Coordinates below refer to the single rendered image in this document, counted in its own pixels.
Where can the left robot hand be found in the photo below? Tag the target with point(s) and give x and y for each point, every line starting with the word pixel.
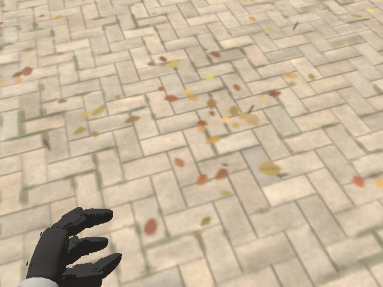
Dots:
pixel 55 250

